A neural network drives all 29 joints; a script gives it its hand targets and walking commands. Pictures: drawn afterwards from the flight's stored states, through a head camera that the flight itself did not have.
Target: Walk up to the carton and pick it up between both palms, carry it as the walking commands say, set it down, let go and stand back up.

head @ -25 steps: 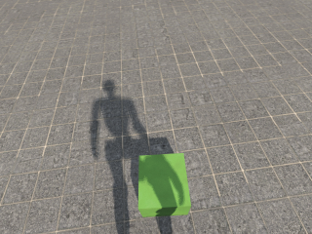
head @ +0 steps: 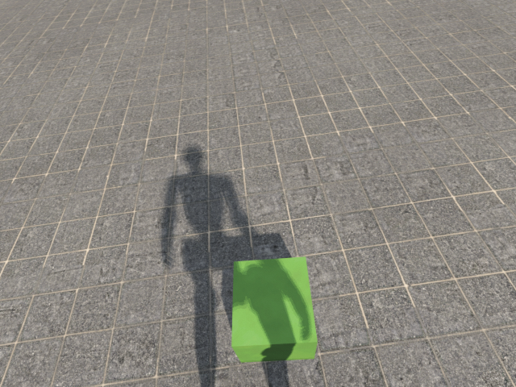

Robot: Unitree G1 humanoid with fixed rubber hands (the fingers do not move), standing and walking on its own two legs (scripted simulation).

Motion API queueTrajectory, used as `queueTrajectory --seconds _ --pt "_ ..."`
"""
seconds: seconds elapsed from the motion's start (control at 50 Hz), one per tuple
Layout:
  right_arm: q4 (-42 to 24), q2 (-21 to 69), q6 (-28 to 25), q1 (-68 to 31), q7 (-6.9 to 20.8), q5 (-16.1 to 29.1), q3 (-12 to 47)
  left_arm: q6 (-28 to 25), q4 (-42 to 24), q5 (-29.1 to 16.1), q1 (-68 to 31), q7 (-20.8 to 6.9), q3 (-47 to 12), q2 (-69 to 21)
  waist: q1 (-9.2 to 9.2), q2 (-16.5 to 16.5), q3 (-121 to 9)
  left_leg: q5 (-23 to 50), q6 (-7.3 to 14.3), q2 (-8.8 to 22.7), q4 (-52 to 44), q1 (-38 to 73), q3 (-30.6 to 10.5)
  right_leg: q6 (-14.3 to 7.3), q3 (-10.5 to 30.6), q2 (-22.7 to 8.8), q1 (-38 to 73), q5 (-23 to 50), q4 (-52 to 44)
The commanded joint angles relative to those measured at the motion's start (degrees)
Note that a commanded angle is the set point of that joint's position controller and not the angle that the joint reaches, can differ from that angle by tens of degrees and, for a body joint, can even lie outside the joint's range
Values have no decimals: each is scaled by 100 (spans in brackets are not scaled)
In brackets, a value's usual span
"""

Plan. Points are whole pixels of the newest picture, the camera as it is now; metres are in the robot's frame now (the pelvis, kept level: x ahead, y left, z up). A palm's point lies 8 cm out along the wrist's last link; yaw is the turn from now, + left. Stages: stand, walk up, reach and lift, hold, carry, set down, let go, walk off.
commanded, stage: walk up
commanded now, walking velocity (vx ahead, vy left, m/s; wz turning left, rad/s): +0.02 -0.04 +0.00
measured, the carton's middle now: (273, 309) +0.48 +0.01 -0.67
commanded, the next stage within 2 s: none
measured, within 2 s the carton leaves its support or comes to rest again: neither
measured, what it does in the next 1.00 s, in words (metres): steps on the spot: left foot, then right foot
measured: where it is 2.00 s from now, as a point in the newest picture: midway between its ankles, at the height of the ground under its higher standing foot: outside the picture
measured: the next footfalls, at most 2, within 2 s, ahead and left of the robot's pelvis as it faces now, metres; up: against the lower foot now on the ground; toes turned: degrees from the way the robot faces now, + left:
left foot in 0.24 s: +0.06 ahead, +0.20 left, +0.00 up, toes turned -2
right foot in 0.48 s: +0.07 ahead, -0.07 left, +0.00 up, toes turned -6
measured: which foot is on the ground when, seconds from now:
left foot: up 0.00-0.22, down 0.24-0.50, up 0.52-1.00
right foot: down 0.00-0.22, up 0.24-0.46, down 0.48-1.00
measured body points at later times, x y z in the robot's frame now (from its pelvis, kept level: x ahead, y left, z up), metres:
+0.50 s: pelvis +0.03 -0.02 -0.01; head +0.06 -0.02 +0.43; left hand +0.11 +0.23 -0.16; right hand +0.01 -0.24 -0.17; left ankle +0.02 +0.20 -0.74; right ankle +0.04 -0.08 -0.75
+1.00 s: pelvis +0.03 -0.07 +0.00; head +0.05 -0.10 +0.45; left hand +0.11 +0.19 -0.12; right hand +0.01 -0.28 -0.17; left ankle +0.01 +0.15 -0.68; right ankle +0.04 -0.08 -0.74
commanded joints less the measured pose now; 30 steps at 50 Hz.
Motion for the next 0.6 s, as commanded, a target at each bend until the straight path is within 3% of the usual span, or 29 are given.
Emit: queueTrajectory --seconds 0.0,0.02,0.04,0.06,0.08,0.1,0.12,0.14,0.16,0.18,0.2,0.22,0.24,0.26,0.28,0.3,0.32,0.34,0.36,0.38,0.4,0.42,0.44,0.46,0.48,0.5,0.52,0.56,0.58 --pt "-69 -436 -176 267 47 -258 -119 -126 -110 16 243 112 106 568 279 -630 -15 -153 79 135 -644 -402 455 -212 924 -1462 254 -760 -1101" --pt "18 -458 -186 195 35 -218 -137 -103 -117 35 225 103 109 543 284 -697 -74 -191 42 103 -752 -344 522 -242 932 -1488 198 -542 -1031" --pt "-29 -505 -229 208 84 -234 -134 -140 -52 32 432 63 211 710 343 -995 -208 -124 109 172 -974 -362 655 -197 912 -1410 458 -1288 -1189" --pt "-24 -345 -228 123 32 -235 -61 -96 -112 33 292 80 132 532 253 -548 -85 -105 97 93 -1262 -181 520 -137 978 -1434 336 -628 -945" --pt "105 -561 -269 588 43 -209 -174 -80 -134 1 216 55 306 828 143 -1255 -422 63 178 100 -1233 294 984 -90 674 -1236 303 -1372 -966" --pt "12 -434 -297 357 33 -257 -93 -101 -31 65 335 64 203 764 223 -543 -159 103 184 87 -1661 50 708 -138 1125 -1488 347 -1389 -1017" --pt "9 -370 -311 321 45 -231 -70 -71 -77 55 269 61 185 658 107 -521 -44 324 214 119 -1958 359 671 -20 988 -1359 70 -924 -818" --pt "136 -544 -335 1164 12 -186 -176 -8 -188 16 37 48 333 881 -186 -794 -283 700 287 6 -2257 1067 1144 102 492 -1007 -141 -1558 -488" --pt "291 -518 -371 1223 -59 -208 -147 22 -158 -10 -107 50 243 620 -275 -56 -162 731 386 31 -2857 1010 839 284 325 -787 -144 -1353 -22" --pt "187 -896 -382 1322 -74 -276 -253 -17 -254 27 39 -24 170 512 -304 478 -288 -419 739 652 -3281 1285 -469 431 280 -517 -787 -1680 623" --pt "93 -1384 -416 1311 -126 -310 -365 25 -318 57 -120 -46 102 291 -265 1659 409 -400 1070 1841 -4268 966 -2415 700 -91 77 -1634 -1619 1801" --pt "4 -1429 -471 1065 -179 -333 -323 71 -494 110 -408 -47 204 358 -128 1131 565 223 1283 2191 -4592 792 -3217 760 818 93 -1911 -1613 2714" --pt "-117 -1455 -466 767 -197 -261 -340 72 -527 47 -233 -56 231 381 -44 1307 480 1108 1572 2309 -4446 643 -3047 830 1111 51 -1844 -1606 2939" --pt "-79 -1514 -472 796 -156 -287 -412 3 -448 46 -86 -138 257 555 -74 927 -142 -640 1479 2013 -4490 1088 -2751 767 1223 -190 -1734 -1222 3121" --pt "-271 -1376 -488 440 -192 -249 -351 38 -450 42 -384 -86 274 484 -31 856 413 1853 1226 1747 -3999 882 -2253 926 1170 -61 -1953 -1272 3059" --pt "-116 -1274 -491 605 -175 -260 -288 79 -355 33 -228 -99 298 495 24 618 70 2729 1164 1614 -3755 1013 -1958 954 1206 -99 -1591 -1236 2906" --pt "-117 -1045 -516 687 -182 -278 -242 77 -330 23 -32 -124 258 330 33 1012 -250 3100 1092 1502 -3630 1146 -1537 981 1148 -89 -1225 -1178 2516" --pt "-110 -1077 -508 706 -179 -281 -245 60 -369 -19 -93 -118 211 279 -56 1327 -372 3819 1087 1383 -3439 1476 -1365 947 958 59 -1190 -1266 2077" --pt "-20 -1066 -499 895 -180 -281 -253 64 -341 -9 -196 -121 182 264 -91 1317 -600 4134 1077 1394 -3350 1716 -1286 931 960 50 -1165 -1337 1867" --pt "-55 -1122 -481 800 -164 -278 -281 64 -273 -42 -48 -109 165 281 -45 1530 -614 4409 1088 1463 -3262 1588 -1241 924 824 106 -946 -1312 1520" --pt "-184 -1162 -435 581 -171 -258 -317 50 -329 -78 36 -82 170 275 24 1674 -568 3891 1033 1438 -3219 1286 -1220 864 865 65 -630 -1134 1120" --pt "-208 -1052 -416 448 -111 -247 -288 -26 -297 -133 285 -57 109 205 187 1883 -598 3473 864 1091 -3007 839 -791 784 601 62 43 -468 269" --pt "-162 -709 -369 264 -34 -160 -179 -120 -143 -86 788 -33 95 122 441 1553 -635 1860 550 555 -2908 252 -549 744 641 -226 1099 356 -542" --pt "-271 -423 -427 426 -12 -126 -173 -155 3 -82 1089 19 244 404 512 535 -953 883 415 220 -2378 -140 -91 767 891 -784 1751 700 -612" --pt "-314 -324 -387 450 -2 -115 -125 -212 39 -11 1249 23 314 873 516 -829 -814 -798 245 -62 -1480 -632 94 546 1955 -2051 1807 1633 -876" --pt "-316 -391 -303 670 -32 -119 -170 -208 66 49 908 35 295 985 380 -1041 -830 -1382 183 144 -898 -524 -50 370 2124 -2473 1262 2670 -785" --pt "-332 -506 -228 476 -66 -118 -271 -168 71 1 825 76 268 764 288 -808 -373 -1159 162 254 -356 -389 -17 341 1705 -2075 654 2026 -997" --pt "-70 -469 -115 825 19 -129 -281 -236 -39 17 361 76 84 468 30 -412 -64 -615 185 259 -294 -244 -178 844 1439 -1738 388 1808 -1092" --pt "153 -353 -58 1001 48 -150 -216 -271 -49 -14 436 86 75 282 62 -853 -50 -242 136 235 -284 -241 -20 806 1203 -1569 347 1523 -1131"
